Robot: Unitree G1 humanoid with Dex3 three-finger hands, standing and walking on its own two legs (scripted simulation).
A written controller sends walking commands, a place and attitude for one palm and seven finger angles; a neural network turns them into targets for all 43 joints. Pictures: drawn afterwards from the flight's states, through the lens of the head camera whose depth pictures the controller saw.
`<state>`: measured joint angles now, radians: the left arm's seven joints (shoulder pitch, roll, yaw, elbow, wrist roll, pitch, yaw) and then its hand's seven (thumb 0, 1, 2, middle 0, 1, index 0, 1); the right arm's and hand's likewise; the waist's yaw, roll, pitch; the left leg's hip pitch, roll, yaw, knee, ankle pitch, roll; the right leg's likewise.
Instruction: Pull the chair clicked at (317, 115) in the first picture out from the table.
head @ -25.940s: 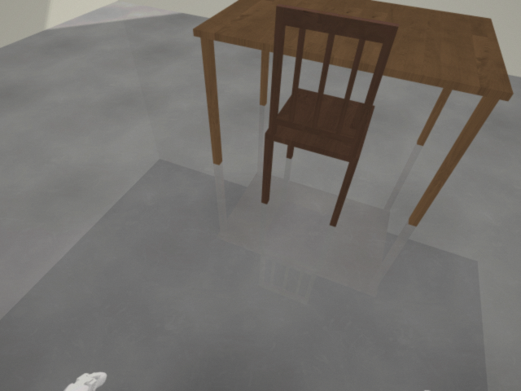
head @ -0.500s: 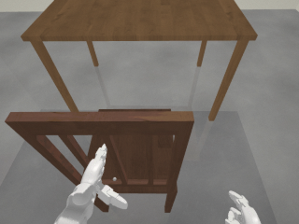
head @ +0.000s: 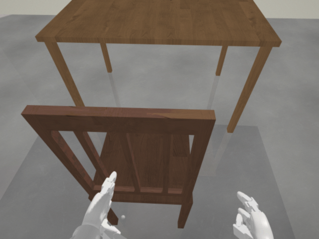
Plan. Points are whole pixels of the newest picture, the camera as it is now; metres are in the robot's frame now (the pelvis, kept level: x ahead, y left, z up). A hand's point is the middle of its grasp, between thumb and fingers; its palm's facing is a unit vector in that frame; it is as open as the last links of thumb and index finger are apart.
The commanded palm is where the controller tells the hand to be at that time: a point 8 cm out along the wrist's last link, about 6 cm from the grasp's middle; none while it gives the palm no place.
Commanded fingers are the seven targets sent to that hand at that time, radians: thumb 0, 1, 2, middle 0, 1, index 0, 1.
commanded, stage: draw the fingers out of the gap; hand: left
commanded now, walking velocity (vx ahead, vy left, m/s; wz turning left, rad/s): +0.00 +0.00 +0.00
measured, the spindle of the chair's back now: (132, 166) +0.32 +0.09 -0.02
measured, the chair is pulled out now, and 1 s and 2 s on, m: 0.51 0.51 0.51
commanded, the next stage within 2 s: draw the hand back to the body in 0.02 s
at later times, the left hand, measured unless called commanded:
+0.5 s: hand (103, 210) +0.18 +0.13 +0.05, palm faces -0.05 -1.00 -0.08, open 17.5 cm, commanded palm +0.15 +0.19 +0.07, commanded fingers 0.00 -0.55 0.20 0.00 0.00 0.00 0.00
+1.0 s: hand (40, 193) +0.19 +0.22 +0.13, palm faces +0.32 -0.86 -0.40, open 14.2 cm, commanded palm +0.15 +0.26 +0.16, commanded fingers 0.00 0.32 0.62 -0.12 -0.18 -0.12 -0.18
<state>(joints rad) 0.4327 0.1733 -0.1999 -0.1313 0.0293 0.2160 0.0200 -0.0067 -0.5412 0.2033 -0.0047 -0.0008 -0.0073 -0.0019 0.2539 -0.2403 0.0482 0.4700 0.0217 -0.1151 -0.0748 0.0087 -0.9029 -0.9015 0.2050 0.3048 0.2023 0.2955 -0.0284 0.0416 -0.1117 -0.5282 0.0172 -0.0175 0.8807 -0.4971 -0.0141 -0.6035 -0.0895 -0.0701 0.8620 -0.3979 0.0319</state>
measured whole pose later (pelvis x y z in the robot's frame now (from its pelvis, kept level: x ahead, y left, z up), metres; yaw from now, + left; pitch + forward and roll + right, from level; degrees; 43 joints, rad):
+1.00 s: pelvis +0.01 +0.00 +0.03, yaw +0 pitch -1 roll -1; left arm 0.59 0.32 0.13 -0.44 -0.03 0.00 0.17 0.00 -0.02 0.46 -0.08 -0.11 -0.08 -0.11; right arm 0.23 -0.22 0.03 0.59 0.02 -0.15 -0.12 0.01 -0.90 -0.90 0.20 0.30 0.20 0.30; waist 0.06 0.07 -0.03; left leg -0.24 0.03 -0.02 0.68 -0.43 -0.02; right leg -0.30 -0.07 -0.09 0.65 -0.33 0.03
